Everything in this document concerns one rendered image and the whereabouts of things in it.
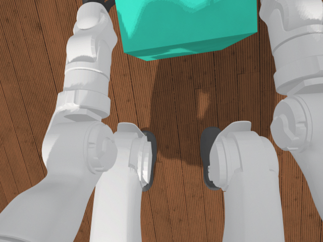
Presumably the left robot hand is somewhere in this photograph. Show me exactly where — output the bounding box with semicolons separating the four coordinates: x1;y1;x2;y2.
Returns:
82;0;116;13

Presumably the carton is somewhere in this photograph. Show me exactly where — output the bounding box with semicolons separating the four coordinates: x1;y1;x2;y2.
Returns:
115;0;257;61

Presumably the robot right forearm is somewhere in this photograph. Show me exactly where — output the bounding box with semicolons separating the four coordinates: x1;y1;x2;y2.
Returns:
259;0;323;97

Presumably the robot thigh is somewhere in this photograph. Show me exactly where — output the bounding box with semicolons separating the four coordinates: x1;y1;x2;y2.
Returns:
89;131;152;242
211;131;285;242

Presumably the right robot thigh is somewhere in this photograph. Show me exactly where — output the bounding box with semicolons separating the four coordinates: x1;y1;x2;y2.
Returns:
211;131;285;242

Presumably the left robot upper arm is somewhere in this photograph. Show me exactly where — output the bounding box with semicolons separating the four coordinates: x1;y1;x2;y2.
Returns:
0;121;118;242

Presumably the robot left forearm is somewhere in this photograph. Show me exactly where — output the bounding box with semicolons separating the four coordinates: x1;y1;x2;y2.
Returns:
42;2;118;158

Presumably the left robot thigh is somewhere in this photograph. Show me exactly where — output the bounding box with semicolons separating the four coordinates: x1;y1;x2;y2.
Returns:
89;131;152;242

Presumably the right robot upper arm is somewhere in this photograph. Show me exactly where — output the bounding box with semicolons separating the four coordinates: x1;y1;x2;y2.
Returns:
270;93;323;221

